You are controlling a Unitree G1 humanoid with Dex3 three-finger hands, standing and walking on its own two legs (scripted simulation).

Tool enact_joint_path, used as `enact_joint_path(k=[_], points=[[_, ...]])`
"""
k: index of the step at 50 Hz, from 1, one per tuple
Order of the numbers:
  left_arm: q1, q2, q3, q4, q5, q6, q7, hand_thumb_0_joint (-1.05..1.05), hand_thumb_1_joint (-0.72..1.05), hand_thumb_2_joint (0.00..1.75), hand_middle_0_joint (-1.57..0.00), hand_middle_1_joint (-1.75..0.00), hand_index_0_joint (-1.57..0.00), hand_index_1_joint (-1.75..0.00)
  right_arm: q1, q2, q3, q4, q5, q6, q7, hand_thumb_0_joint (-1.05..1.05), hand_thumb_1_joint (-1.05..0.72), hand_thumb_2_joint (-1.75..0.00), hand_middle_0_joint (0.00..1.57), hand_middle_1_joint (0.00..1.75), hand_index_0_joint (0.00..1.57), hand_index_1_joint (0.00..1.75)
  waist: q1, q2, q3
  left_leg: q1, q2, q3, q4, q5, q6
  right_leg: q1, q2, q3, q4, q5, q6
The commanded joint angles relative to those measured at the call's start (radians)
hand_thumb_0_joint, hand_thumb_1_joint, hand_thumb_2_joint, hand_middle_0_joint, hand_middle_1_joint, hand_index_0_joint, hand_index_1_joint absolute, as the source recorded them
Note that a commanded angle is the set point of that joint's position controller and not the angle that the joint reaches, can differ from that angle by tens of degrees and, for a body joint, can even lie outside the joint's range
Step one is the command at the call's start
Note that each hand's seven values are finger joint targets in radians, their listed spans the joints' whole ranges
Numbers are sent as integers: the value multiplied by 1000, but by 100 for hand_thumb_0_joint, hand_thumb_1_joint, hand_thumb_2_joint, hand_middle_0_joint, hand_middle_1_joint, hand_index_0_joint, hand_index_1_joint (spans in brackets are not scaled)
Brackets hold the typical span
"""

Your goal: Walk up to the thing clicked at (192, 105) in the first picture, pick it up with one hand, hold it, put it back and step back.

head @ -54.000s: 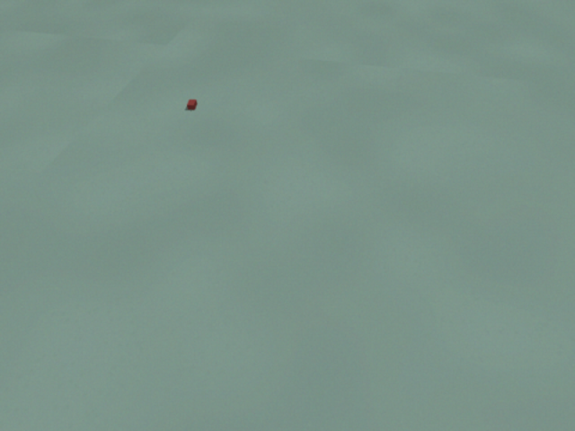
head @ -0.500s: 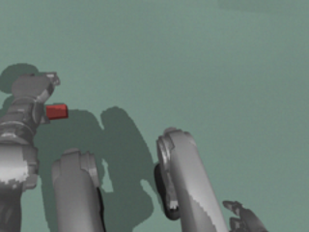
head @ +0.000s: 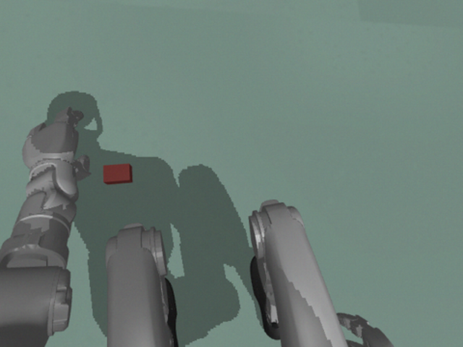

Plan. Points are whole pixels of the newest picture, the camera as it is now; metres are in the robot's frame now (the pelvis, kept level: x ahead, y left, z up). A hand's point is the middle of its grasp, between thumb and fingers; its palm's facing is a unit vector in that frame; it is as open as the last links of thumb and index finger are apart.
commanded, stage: home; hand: left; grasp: from above
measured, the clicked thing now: (118, 174) +0.48 +0.22 -0.36
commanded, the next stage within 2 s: none
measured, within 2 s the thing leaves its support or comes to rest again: neither
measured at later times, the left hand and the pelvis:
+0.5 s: hand (15, 276) +0.27 +0.21 +0.08, palm faces -0.02 -0.93 -0.37, open 7.4 cm; pelvis +0.00 +0.00 +0.18, yaw +4 degrees
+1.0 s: hand out of the picture +0.22 +0.20 +0.28, palm faces +0.16 -0.96 -0.21, open 7.4 cm; pelvis +0.07 +0.00 +0.33, yaw +6 degrees
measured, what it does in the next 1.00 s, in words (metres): rises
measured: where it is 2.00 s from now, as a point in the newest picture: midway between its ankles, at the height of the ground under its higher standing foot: (219, 324)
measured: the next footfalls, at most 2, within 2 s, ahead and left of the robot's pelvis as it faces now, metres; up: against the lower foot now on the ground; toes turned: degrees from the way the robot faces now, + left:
none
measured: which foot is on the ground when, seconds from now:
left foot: down 0.00-1.00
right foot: down 0.00-1.00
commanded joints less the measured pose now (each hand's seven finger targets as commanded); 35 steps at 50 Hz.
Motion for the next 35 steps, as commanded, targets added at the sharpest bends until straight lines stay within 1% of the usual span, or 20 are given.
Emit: enact_joint_path(k=[1,2,3,4,5,6,8,9,12,13,14,15,17,18,21,25,26,28,29,35], points=[[-11,94,-31,-357,-163,24,-119,0,90,90,-20,-30,-20,-30,145,-238,-110,-109,43,6,-44,0,-90,-90,20,30,20,30,12,15,-666,456,-20,96,-352,234,70,552,17,-84,-367,284,-94],[35,156,25,-403,-190,30,-135,0,90,90,-20,-30,-20,-30,131,-244,-117,-138,49,8,-51,0,-90,-90,20,30,20,30,35,2,-659,470,-15,94,-379,214,70,575,17,-76,-387,258,-93],[37,99,-10,-475,-236,33,-153,0,90,90,-20,-30,-20,-30,110,-227,-113,-148,55,9,-57,0,-90,-90,20,30,20,30,42,-7,-637,481,-17,96,-398,187,69,569,16,-71,-417,227,-96],[58,72,-30,-530,-264,31,-169,0,90,90,-20,-30,-20,-30,93,-211,-112,-163,60,6,-64,0,-90,-90,20,30,20,30,43,8,-647,505,-15,95,-427,168,68,589,17,-66,-434,212,-94],[81,98,7,-585,-289,32,-171,0,90,90,-20,-30,-20,-30,82,-210,-116,-174,64,5,-73,0,-90,-90,20,30,20,30,61,13,-648,535,-14,88,-453,154,66,596,13,-63,-453,196,-94],[120,95,10,-601,-313,38,-172,0,90,90,-20,-30,-20,-30,59,-203,-114,-188,70,3,-81,0,-90,-90,20,30,20,30,69,7,-622,555,-12,85,-478,129,65,597,13,-60,-476,171,-93],[153,50,-14,-675,-361,40,-178,0,90,90,-20,-30,-20,-30,28,-199,-110,-207,76,-1,-99,0,-90,-90,20,30,20,30,63,33,-571,613,-10,69,-540,94,58,580,5,-57,-516,137,-99],[177,48,-6,-707,-382,45,-176,0,90,90,-20,-30,-20,-30,13,-196,-109,-212,81,-5,-111,0,-90,-90,20,30,20,30,76,58,-570,667,-4,56,-580,79,53,575,3,-57,-526,127,-99],[275,10,-11,-769,-445,78,-174,0,90,90,-20,-30,-20,-30,-25,-192,-102,-229,91,-20,-137,0,-90,-90,20,30,20,30,86,79,-549,763,3,28,-674,48,46,604,-5,-58,-562,115,-96],[296,3,-11,-809,-467,92,-172,0,90,90,-20,-30,-20,-30,-35,-188,-103,-237,93,-26,-148,0,-90,-90,20,30,20,30,93,92,-568,805,3,34,-692,49,43,621,-1,-56,-582,115,-96],[314,-4,-12,-842,-495,107,-171,0,90,90,-20,-30,-20,-30,-45,-183,-97,-245,96,-32,-157,0,-90,-90,20,30,20,30,93,106,-580,838,2,33,-712,54,43,647,-4,-53,-600,120,-95],[343,-26,-27,-852,-524,122,-170,0,90,90,-20,-30,-20,-30,-53,-183,-94,-248,98,-37,-168,0,-90,-90,20,30,20,30,78,91,-562,856,2,26,-735,45,43,658,-5,-53,-626,115,-91],[404,-31,-22,-919,-587,155,-164,0,90,90,-20,-30,-20,-30,-72,-170,-87,-264,103,-47,-187,0,-90,-90,20,30,20,30,86,74,-566,900,-1,50,-764,53,47,725,-3,-43,-690,111,-89],[446,-49,-31,-910,-618,174,-163,0,90,90,-20,-30,-20,-30,-79,-165,-81,-264,105,-53,-196,0,-90,-90,20,30,20,30,78,62,-537,918,0,42,-792,49,47,745,-6,-41,-714,105,-86],[521,-58,-20,-972,-704,219,-159,0,90,90,-20,-30,-20,-30,-95,-153,-69,-279,109,-69,-222,0,-90,-90,20,30,20,30,81,54,-478,985,4,34,-873,26,49,806,-6,-35,-794,84,-81],[647,-86,1,-1047,-770,272,-146,0,90,90,-20,-30,-20,-30,-79,-117,-45,-299,116,-92,-252,0,-90,-90,20,30,20,30,89,32,-468,1072,2,55,-948,94,51,961,-6,-24,-904,122,-80],[672,-102,0,-1044,-787,287,-144,0,90,90,-20,-30,-20,-30,-77,-111,-38,-299,117,-96,-260,0,-90,-90,20,30,20,30,86,25,-436,1083,1,49,-975,86,52,981,-7,-22,-931,118,-78],[719,-121,8,-1074,-812,311,-140,0,90,90,-20,-30,-20,-30,-55,-102,-29,-298,120,-107,-279,0,-90,-90,20,30,20,30,80,13,-426,1147,4,50,-1020,156,51,1056,-6,-23,-981,178,-78],[742,-119,24,-1082,-824,321,-139,0,90,90,-20,-30,-20,-30,-54,-96,-23,-299,120,-113,-288,0,-90,-90,20,30,20,30,89,16,-413,1165,4,50,-1042,170,51,1086,-6,-22,-1003,189,-78],[923,-171,30,-1144,-863,358,-146,0,90,90,-20,-30,-20,-30,-8,-72,-8,-310,116,-155,-343,0,-90,-90,20,30,20,30,96,3,-341,1306,2,68,-1163,317,48,1274,-1,-28,-1145,312,-73]])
